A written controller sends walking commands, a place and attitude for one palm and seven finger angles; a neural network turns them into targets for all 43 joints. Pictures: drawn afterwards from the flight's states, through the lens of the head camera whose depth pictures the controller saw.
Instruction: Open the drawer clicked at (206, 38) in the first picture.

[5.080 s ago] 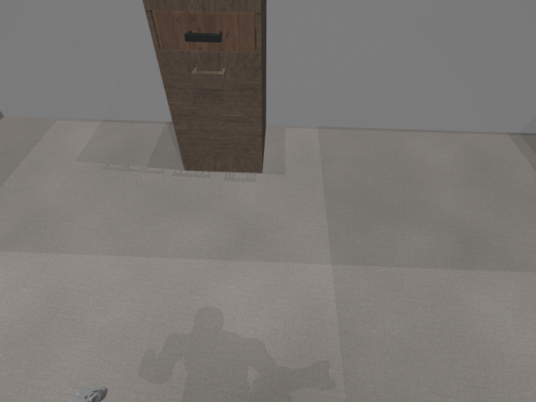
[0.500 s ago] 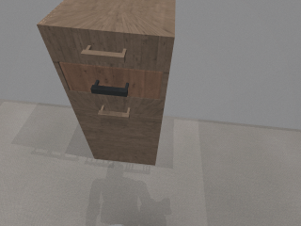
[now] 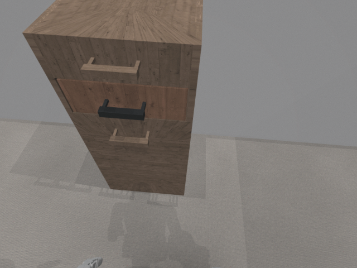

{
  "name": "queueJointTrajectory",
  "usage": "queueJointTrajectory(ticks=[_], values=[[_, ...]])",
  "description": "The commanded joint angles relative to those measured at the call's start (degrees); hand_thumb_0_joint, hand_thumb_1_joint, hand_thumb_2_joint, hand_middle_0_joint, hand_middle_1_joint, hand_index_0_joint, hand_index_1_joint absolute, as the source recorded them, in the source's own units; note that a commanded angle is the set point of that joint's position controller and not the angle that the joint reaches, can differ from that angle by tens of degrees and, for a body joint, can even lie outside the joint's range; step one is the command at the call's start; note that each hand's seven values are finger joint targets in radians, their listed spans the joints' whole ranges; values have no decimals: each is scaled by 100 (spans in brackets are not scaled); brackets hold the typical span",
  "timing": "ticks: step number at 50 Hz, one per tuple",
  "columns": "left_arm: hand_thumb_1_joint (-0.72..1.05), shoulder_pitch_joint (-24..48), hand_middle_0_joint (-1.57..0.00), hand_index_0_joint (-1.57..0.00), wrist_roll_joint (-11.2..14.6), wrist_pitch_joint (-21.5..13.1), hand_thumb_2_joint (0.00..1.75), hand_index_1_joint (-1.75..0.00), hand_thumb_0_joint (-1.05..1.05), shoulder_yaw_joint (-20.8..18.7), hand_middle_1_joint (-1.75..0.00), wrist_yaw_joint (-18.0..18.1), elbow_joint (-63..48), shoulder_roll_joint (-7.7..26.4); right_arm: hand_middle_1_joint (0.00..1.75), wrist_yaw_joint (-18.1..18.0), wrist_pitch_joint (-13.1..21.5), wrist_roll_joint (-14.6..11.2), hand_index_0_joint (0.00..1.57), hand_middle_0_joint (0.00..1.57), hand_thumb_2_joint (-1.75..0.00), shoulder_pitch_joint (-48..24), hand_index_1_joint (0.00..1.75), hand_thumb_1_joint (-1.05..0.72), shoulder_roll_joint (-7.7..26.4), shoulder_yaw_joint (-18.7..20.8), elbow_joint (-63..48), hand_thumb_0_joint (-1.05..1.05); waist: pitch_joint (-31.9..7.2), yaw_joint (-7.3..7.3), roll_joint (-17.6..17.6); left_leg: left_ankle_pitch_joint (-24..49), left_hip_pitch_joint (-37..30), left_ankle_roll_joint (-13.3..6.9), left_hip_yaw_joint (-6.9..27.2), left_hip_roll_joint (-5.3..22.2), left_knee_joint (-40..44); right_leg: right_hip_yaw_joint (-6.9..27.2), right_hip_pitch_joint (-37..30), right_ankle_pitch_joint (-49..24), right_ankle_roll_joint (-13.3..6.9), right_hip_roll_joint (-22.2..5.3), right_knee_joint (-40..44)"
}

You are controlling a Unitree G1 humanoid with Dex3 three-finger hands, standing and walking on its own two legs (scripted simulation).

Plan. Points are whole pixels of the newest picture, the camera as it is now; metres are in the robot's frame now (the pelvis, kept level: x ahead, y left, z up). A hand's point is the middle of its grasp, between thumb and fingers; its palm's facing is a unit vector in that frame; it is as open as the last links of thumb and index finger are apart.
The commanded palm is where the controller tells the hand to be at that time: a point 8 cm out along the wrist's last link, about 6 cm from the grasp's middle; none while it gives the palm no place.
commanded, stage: come to a stop and stand still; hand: left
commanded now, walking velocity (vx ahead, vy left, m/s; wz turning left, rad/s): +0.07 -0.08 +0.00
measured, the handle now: (123, 108) +0.55 +0.20 -0.02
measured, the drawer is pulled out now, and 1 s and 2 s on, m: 0.00 0.00 0.00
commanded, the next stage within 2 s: look again from close up in 0.82 s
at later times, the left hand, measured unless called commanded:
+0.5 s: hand out of the picture -0.02 +0.12 -0.16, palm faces +0.03 -0.98 -0.19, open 7.4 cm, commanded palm none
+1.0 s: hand out of the picture -0.02 +0.11 -0.16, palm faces +0.03 -0.98 -0.19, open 7.4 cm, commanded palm none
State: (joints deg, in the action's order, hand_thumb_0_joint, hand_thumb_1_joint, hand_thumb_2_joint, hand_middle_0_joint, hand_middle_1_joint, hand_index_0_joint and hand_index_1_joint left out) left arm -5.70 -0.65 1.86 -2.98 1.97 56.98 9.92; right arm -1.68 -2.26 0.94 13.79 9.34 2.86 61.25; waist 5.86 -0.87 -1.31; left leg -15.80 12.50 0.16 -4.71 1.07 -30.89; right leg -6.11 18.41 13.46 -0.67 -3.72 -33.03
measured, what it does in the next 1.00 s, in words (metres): steps on the spot: right foot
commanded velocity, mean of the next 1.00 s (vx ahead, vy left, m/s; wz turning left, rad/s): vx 0.01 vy -0.02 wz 0.00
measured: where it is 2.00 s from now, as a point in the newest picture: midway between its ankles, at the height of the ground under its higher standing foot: outside the picture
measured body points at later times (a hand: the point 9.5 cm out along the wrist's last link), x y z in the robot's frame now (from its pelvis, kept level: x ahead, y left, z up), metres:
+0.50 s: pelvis -0.02 -0.04 +0.01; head -0.02 -0.06 +0.46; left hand -0.02 +0.18 -0.14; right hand -0.01 -0.26 -0.16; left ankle -0.01 +0.11 -0.73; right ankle -0.05 -0.12 -0.73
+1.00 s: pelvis -0.01 -0.05 +0.01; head +0.01 -0.06 +0.46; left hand -0.02 +0.17 -0.15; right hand -0.03 -0.26 -0.16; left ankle -0.01 +0.11 -0.73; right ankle -0.05 -0.12 -0.73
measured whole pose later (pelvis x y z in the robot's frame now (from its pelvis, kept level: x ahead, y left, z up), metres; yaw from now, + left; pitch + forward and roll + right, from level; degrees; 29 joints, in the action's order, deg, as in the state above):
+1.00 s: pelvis -0.01 -0.05 +0.01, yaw +1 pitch +0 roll +0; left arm -18.6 -0.8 -1.9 0.3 2.1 63.3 6.4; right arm -1.9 -0.5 1.4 18.6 7.8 0.9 62.9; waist 1.8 -1.3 2.1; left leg -14.5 12.9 2.4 -2.1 5.3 -27.8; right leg -5.8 7.3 18.2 -3.8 2.4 -25.3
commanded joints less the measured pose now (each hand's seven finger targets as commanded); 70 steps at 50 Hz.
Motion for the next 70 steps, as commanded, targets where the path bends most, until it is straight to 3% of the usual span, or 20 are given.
queueJointTrajectory(ticks=[1, 3, 7, 10, 12, 14, 15, 18, 27, 45, 46, 47, 49, 51, 52, 54, 57, 59, 65, 70], values=[[90, -163, -20, -20, -10, 94, 90, -30, 0, -87, -30, 25, -322, 490, 30, -90, 179, 40, 20, 20, -90, 199, 30, -90, 765, 51, -397, 0, -516, 45, 1422, 2615, 351, -1013, 1565, 1745, 1670, 644, 44, 1597, 68, 158, -1772], [90, -476, -20, -20, -6, 69, 90, -30, 0, -81, -30, -7, -120, 399, 30, -117, 220, 61, 20, 20, -90, -98, 30, -90, 713, 15, -387, 0, -522, 215, 1030, 2460, 32, -1029, 1234, 1549, 1491, 786, 270, 1371, 71, 137, -2030], [90, -434, -20, -20, 21, -36, 90, -30, 0, 50, -30, -68, 30, 291, 30, -89, 256, 52, 20, 20, -90, 188, 30, -90, 816, 48, -160, 0, -727, -28, 872, 2881, -850, -916, 1026, 1444, 1270, 471, 4, 1213, 170, 97, -490], [90, -916, -20, -20, 18, -132, 90, -30, 0, 67, -30, -55, 312, 356, 30, -69, 269, -13, 20, 20, -90, 291, 30, -90, 796, 61, 6, 0, -904, 79, 577, 2732, -876, -527, 798, 1094, 803, 401, -856, -319, 137, 92, 1224], [90, -991, -20, -20, 21, -221, 90, -30, 0, 85, -30, -2, 444, 606, 30, -30, 310, -73, 20, 20, -90, 226, 30, -90, 517, -7, 12, 0, -788, -31, 163, 1803, -460, -112, 423, 657, 707, 920, -1199, -1799, -71, -496, 1279], [90, -972, -20, -20, 17, -262, 90, -30, 0, 97, -30, 3, 523, 616, 30, -33, 234, -38, 20, 20, -90, 109, 30, -90, 444, -67, 76, 0, -716, -27, -644, 1171, -576, 24, 239, 522, 731, 1047, -960, -2075, -200, -514, 1289], [90, -939, -20, -20, 28, -269, 90, -30, 0, 119, -30, 8, 533, 582, 30, -35, 214, -38, 20, 20, -90, 152, 30, -90, 455, -83, 112, 0, -614, -62, -712, 971, -555, 49, 215, 503, 812, 1036, -896, -1932, -212, -524, 1385], [90, -1011, -20, -20, 37, -259, 90, -30, 0, 162, -30, 17, 572, 478, 30, -28, 202, -29, 20, 20, -90, 170, 30, -90, 406, -138, 251, 0, -304, -48, -214, 940, -691, 23, 272, 546, 999, 1018, -567, -1073, -170, -368, 1585], [90, -1391, -20, -20, 45, -280, 90, -30, 0, 186, -30, 39, 683, 364, 30, -38, 165, -16, 20, 20, -90, 353, 30, -90, 322, -191, 405, 0, 63, 12, 46, 700, -600, 51, 266, 517, 985, 1113, -331, -54, -156, -304, 2003], [90, -1735, -20, -20, 56, -313, 90, -30, 0, 172, -30, 85, 773, 170, 30, -107, 237, -27, 20, 20, -90, 739, 30, -90, 145, -227, 529, 0, -84, 81, 28, 1110, -454, 57, 251, 572, 944, 859, -819, -1404, -116, -273, 1615], [90, -1701, -20, -20, -45, -463, 90, -30, 0, 278, -30, 74, 378, 966, 30, 19, 181, 5, 20, 20, -90, 470, 30, -90, 575, -135, -202, 0, 631, -33, -246, 470, -92, 62, 512, 351, 429, 1032, -196, -887, 129, -279, 1755], [90, -1505, -20, -20, -26, -478, 90, -30, 0, 120, -30, 108, 342, 746, 30, -19, 252, 65, 20, 20, -90, 530, 30, -90, 531, -92, -329, 0, 30, -58, 442, 300, 98, 0, 398, 390, 143, 1261, -321, -763, -56, -592, 1457], [90, -1586, -20, -20, -37, -532, 90, -30, 0, 94, -30, 112, 227, 680, 30, -69, 341, 56, 20, 20, -90, 717, 30, -90, 355, -88, -371, 0, -860, -9, 54, 506, 275, -59, 385, 257, -175, 1324, -1081, -2237, -244, -677, 1229], [90, -1747, -20, -20, -31, -487, 90, -30, 0, 137, -30, 124, 204, 580, 30, -57, 319, 41, 20, 20, -90, 738, 30, -90, 273, -136, -455, 0, -873, 49, -663, 91, 606, -130, 294, 187, -323, 1285, -1512, -3644, -263, -737, 962], [90, -1755, -20, -20, -33, -456, 90, -30, 0, 117, -30, 127, 164, 575, 30, -61, 295, 22, 20, 20, -90, 697, 30, -90, 312, -103, -485, 0, -685, 60, -854, 13, 666, -162, 308, 204, -363, 1189, -1426, -3707, -283, -732, 909], [90, -1709, -20, -20, -38, -403, 90, -30, 0, 105, -30, 130, 24, 595, 30, -75, 276, 3, 20, 20, -90, 610, 30, -90, 386, -75, -548, 0, -485, 54, -691, 155, 631, -189, 276, 217, -192, 1081, -1324, -3845, -352, -654, 788], [90, -1665, -20, -20, -10, -344, 90, -30, 0, 147, -30, 125, -106, 586, 30, -52, 303, 10, 20, 20, -90, 624, 30, -90, 433, -107, -489, 0, -528, 43, 53, 1784, -46, -198, 285, 359, 142, 788, -1042, -3161, -230, -276, 550], [90, -1657, -20, -20, -1, -313, 90, -30, 0, 133, -30, 116, -143, 659, 30, -53, 296, 6, 20, 20, -90, 518, 30, -90, 590, -76, -504, 0, -469, 79, 243, 2345, -181, -185, 337, 492, 117, 698, -892, -2574, -169, -210, 562], [90, -1518, -20, -20, -14, -220, 90, -30, 0, 185, -30, 82, -220, 641, 30, -20, 296, 23, 20, 20, -90, 246, 30, -90, 780, -93, -558, 0, -302, 98, 380, 1951, -118, -246, 487, 577, 462, 682, -726, -1011, -82, -114, 745], [90, -1498, -20, -20, -20, -200, 90, -30, 0, 209, -30, 59, -177, 629, 30, 10, 319, 13, 20, 20, -90, 131, 30, -90, 806, -120, -534, 0, -308, 127, 348, 1486, -72, -279, 589, 584, 765, 648, -773, -580, 11, -137, 886]])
